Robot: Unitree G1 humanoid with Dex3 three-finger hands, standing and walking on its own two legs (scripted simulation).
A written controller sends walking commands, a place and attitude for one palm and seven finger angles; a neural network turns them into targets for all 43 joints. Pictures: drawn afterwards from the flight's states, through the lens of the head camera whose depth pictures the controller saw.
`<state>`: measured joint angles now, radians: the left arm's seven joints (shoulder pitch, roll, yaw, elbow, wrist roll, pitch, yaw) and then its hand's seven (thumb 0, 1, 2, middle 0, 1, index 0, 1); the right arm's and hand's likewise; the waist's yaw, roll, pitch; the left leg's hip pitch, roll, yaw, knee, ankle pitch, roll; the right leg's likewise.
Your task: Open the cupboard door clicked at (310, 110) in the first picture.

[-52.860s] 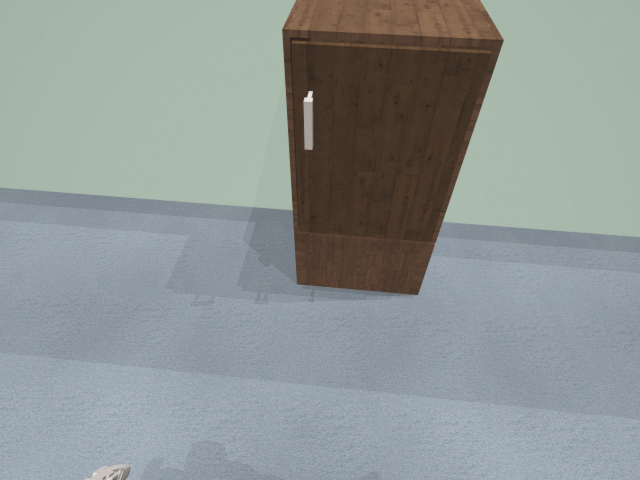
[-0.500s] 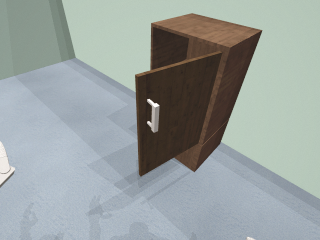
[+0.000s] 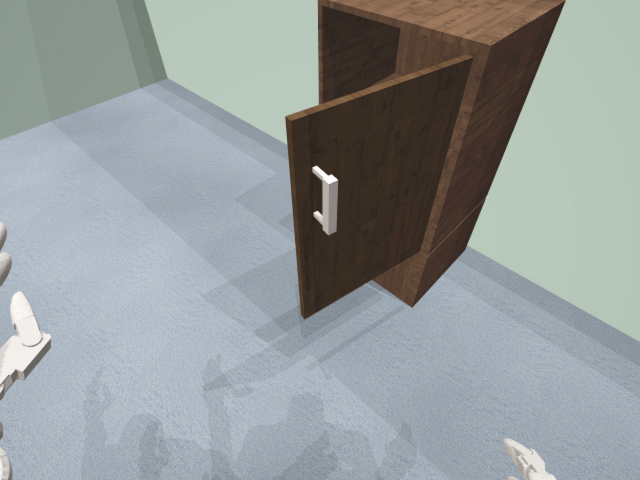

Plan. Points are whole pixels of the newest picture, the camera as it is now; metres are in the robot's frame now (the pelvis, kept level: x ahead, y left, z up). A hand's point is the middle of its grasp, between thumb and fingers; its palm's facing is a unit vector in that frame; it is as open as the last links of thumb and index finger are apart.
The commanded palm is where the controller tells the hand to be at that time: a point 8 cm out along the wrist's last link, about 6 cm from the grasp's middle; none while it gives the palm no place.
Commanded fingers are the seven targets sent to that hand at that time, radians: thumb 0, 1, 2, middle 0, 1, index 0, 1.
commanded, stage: stop stepping back and stand still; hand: left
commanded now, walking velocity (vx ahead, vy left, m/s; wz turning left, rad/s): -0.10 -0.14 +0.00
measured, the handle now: (323, 200) +0.60 +0.04 -0.01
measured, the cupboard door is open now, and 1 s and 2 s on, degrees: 78 78 78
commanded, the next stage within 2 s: let the arm hang, fingers relaxed in 0.30 s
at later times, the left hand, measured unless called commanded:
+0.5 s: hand (110, 406) +0.20 +0.27 +0.01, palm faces +0.23 -0.87 -0.44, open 7.4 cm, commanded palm none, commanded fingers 0.00 0.90 0.90 -0.20 -0.30 -0.20 -0.30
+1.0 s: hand out of the picture -0.05 +0.20 -0.16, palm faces +0.06 -0.97 -0.24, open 7.3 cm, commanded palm none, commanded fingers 0.00 0.90 0.90 -0.20 -0.30 -0.20 -0.30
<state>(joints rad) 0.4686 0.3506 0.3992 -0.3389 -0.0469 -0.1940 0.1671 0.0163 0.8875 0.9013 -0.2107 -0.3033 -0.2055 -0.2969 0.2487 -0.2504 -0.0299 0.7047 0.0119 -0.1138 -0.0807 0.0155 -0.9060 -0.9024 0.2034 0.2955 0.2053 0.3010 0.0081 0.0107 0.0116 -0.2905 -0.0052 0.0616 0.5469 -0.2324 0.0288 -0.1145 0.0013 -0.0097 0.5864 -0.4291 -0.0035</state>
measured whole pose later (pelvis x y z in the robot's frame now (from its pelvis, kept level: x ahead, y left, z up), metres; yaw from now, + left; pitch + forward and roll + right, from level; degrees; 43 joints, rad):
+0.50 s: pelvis +0.00 +0.01 +0.00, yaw +1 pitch +2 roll +0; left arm 0.33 0.32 0.20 0.13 0.01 -0.05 0.05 0.01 0.90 0.90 -0.20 -0.30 -0.19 -0.30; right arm 0.17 -0.29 -0.01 0.80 -0.01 -0.09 -0.01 0.01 -0.90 -0.90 0.21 0.30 0.21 0.30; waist 0.02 0.05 0.00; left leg -0.34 -0.04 -0.02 0.55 -0.24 0.03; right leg -0.25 0.02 -0.04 0.55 -0.33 -0.03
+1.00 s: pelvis -0.03 +0.01 +0.01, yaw +2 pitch -2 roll -1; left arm 0.32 0.18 0.02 1.09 0.01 0.03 0.02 0.00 0.92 0.90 -0.20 -0.30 -0.20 -0.29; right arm 0.28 -0.16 0.02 1.09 -0.02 0.03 -0.03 0.01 -0.91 -0.90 0.20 0.30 0.20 0.30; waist -0.01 0.04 0.05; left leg -0.27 -0.04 -0.04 0.46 -0.16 0.03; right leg -0.17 0.02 -0.05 0.44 -0.25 -0.02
